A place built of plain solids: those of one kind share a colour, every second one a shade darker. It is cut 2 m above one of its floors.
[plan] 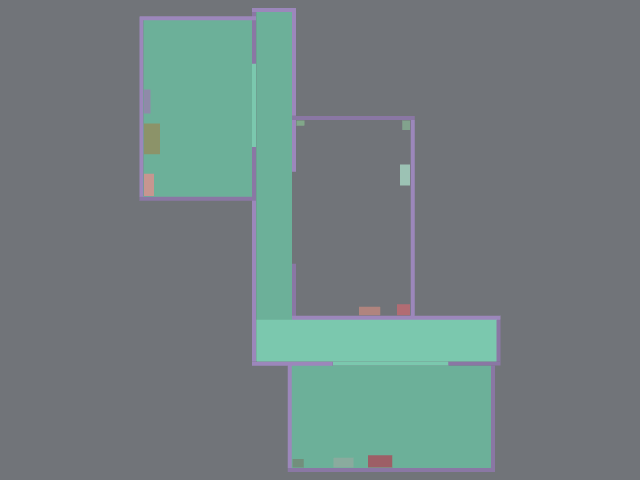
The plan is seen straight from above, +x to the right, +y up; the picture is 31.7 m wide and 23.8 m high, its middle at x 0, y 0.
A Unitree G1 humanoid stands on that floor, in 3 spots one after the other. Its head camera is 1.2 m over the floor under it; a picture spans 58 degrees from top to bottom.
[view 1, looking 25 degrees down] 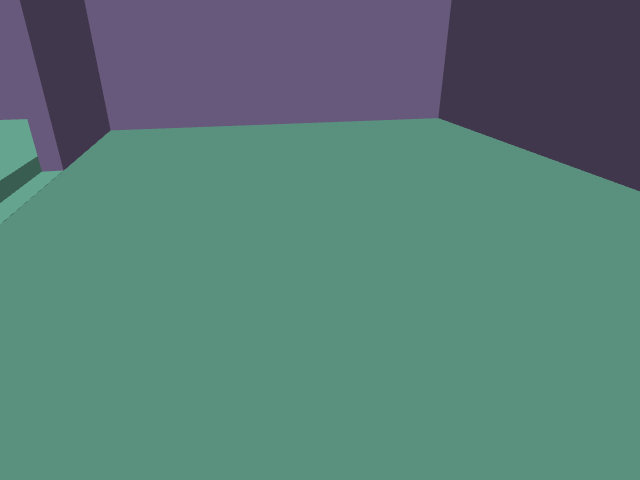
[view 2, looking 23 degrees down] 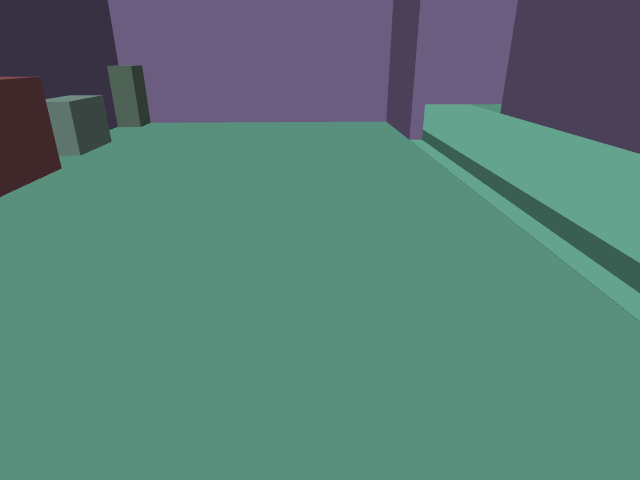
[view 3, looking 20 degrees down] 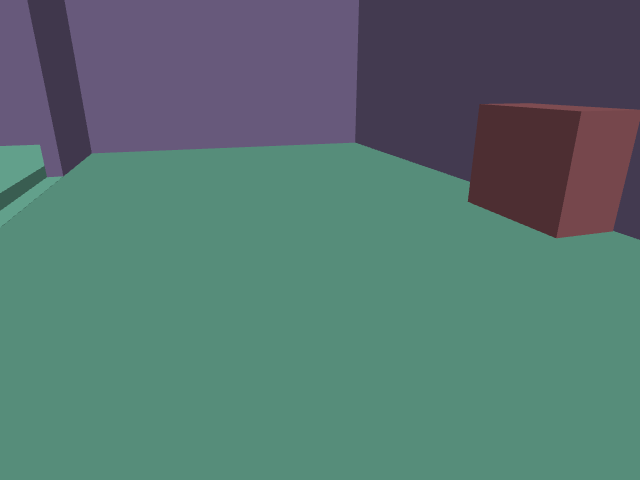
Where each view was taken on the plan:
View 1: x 1.70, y -7.86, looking -12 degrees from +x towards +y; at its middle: floor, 2.84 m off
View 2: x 7.42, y -7.86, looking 178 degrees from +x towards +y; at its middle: floor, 3.07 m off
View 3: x -0.24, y -7.86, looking -17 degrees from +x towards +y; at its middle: floor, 3.51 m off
